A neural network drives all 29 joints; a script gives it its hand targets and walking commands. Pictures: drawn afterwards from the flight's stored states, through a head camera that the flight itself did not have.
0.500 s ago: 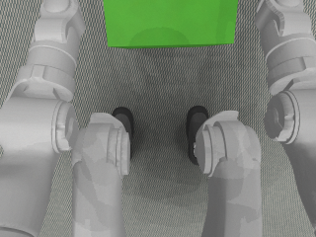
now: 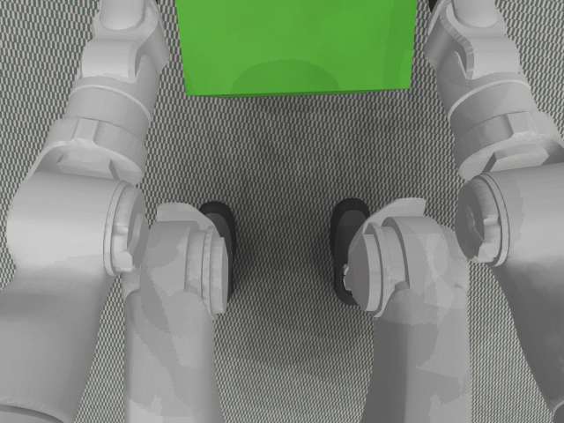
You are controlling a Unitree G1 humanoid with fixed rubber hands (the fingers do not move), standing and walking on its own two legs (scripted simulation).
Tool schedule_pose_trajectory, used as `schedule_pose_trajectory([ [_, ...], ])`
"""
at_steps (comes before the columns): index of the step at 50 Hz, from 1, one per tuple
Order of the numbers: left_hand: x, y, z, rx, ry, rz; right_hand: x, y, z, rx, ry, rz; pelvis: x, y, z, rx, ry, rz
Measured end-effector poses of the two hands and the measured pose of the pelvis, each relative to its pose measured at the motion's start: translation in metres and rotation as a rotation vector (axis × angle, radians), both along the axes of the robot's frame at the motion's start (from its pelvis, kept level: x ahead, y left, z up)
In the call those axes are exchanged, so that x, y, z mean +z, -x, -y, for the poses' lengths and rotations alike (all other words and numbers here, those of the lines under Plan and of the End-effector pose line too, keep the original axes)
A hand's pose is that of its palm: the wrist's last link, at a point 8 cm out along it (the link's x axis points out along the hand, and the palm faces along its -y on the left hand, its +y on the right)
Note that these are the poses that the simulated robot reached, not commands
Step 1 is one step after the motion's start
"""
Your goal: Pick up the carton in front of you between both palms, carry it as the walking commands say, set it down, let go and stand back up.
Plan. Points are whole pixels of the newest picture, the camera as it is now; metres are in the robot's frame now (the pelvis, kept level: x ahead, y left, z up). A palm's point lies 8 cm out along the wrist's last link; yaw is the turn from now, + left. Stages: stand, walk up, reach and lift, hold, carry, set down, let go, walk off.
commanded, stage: reach and lift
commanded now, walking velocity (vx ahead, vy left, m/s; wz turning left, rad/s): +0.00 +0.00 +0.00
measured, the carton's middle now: (290, 6) +0.53 -0.02 -0.25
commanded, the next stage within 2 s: none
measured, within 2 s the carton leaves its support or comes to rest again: leaves its support in 0.30 s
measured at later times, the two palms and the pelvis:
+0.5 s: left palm out of the picture +0.53 +0.14 -0.12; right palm out of the picture +0.54 -0.16 -0.10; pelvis +0.01 +0.00 +0.01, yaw +1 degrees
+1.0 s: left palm out of the picture +0.49 +0.13 +0.07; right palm out of the picture +0.49 -0.17 +0.08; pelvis +0.00 +0.00 +0.14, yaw -1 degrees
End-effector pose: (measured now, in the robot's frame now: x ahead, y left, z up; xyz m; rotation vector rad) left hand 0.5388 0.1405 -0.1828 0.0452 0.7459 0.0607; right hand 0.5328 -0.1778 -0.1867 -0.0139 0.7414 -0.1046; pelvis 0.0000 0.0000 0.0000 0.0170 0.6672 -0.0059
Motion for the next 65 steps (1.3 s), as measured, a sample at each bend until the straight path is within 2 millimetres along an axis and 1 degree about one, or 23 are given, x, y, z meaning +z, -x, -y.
schedule_pose_trajectory([
  [2, 0.0, -0.003, 0.005, 0.012, 0.003, 0.004, 0.001, -0.002, -0.009, 0.008, 0.0, 0.0, 0.001, 0.001, 0.0, 0.0, 0.0, 0.0],
  [9, 0.002, -0.004, 0.007, 0.027, -0.007, -0.016, 0.003, -0.006, -0.011, -0.02, 0.011, -0.024, -0.001, 0.0, 0.0, -0.002, 0.007, 0.013],
  [13, 0.002, 0.001, 0.004, 0.019, -0.001, -0.028, 0.007, -0.008, -0.011, -0.017, -0.003, -0.022, -0.006, -0.003, -0.001, -0.001, 0.01, 0.015],
  [16, 0.006, 0.005, -0.001, 0.024, -0.007, -0.051, 0.014, -0.01, -0.015, -0.024, -0.026, 0.003, -0.007, -0.005, -0.001, -0.001, 0.008, 0.005],
  [19, 0.018, 0.008, -0.004, 0.041, -0.034, -0.044, 0.029, -0.011, -0.021, -0.042, -0.05, 0.028, -0.005, -0.006, -0.001, 0.001, 0.004, -0.007],
  [21, 0.031, 0.011, -0.004, 0.062, -0.019, -0.029, 0.045, -0.013, -0.022, -0.054, -0.053, 0.047, -0.002, -0.006, -0.001, 0.002, 0.0, -0.018],
  [24, 0.057, 0.013, 0.0, 0.073, 0.002, -0.009, 0.072, -0.009, -0.018, -0.065, -0.059, 0.065, 0.006, -0.005, -0.001, 0.009, -0.003, -0.03],
  [28, 0.101, 0.012, 0.011, 0.054, 0.015, 0.003, 0.115, 0.002, -0.006, -0.087, -0.042, 0.079, 0.022, -0.006, -0.001, 0.005, -0.002, -0.057],
  [30, 0.122, 0.014, 0.016, 0.047, 0.021, -0.007, 0.135, 0.008, -0.002, -0.097, -0.038, 0.07, 0.033, -0.006, -0.001, -0.001, 0.0, -0.067],
  [33, 0.146, 0.024, 0.019, 0.042, 0.014, -0.037, 0.161, 0.017, 0.001, -0.098, -0.039, 0.042, 0.053, -0.006, -0.001, -0.012, -0.002, -0.086],
  [36, 0.167, 0.035, 0.016, 0.046, 0.003, -0.054, 0.183, 0.023, -0.001, -0.086, -0.042, 0.024, 0.075, -0.005, 0.0, -0.023, -0.008, -0.104],
  [39, 0.192, 0.041, 0.01, 0.063, 0.006, -0.032, 0.207, 0.025, -0.008, -0.083, -0.059, 0.044, 0.093, -0.005, 0.001, -0.031, -0.016, -0.107],
  [44, 0.223, 0.043, 0.004, 0.063, 0.002, -0.022, 0.234, 0.031, -0.013, -0.067, -0.038, 0.052, 0.115, -0.003, 0.004, -0.021, -0.018, -0.1],
  [51, 0.259, 0.052, 0.009, 0.055, 0.019, 0.01, 0.274, 0.043, -0.008, -0.091, -0.043, 0.086, 0.141, -0.005, 0.004, -0.015, -0.003, -0.084],
  [55, 0.279, 0.061, 0.012, 0.051, 0.021, -0.006, 0.295, 0.052, -0.005, -0.101, -0.046, 0.07, 0.158, -0.007, 0.002, -0.019, -0.001, -0.054],
  [58, 0.294, 0.07, 0.011, 0.051, 0.012, -0.022, 0.31, 0.06, -0.007, -0.101, -0.054, 0.052, 0.174, -0.01, 0.002, -0.029, -0.005, -0.036],
  [61, 0.316, 0.074, 0.008, 0.049, 0.004, -0.015, 0.328, 0.067, -0.009, -0.108, -0.063, 0.058, 0.189, -0.014, 0.002, -0.032, -0.008, -0.015],
  [65, 0.353, 0.074, 0.006, 0.047, 0.012, 0.024, 0.36, 0.074, -0.012, -0.119, -0.067, 0.098, 0.207, -0.022, 0.001, -0.027, -0.005, 0.028],
])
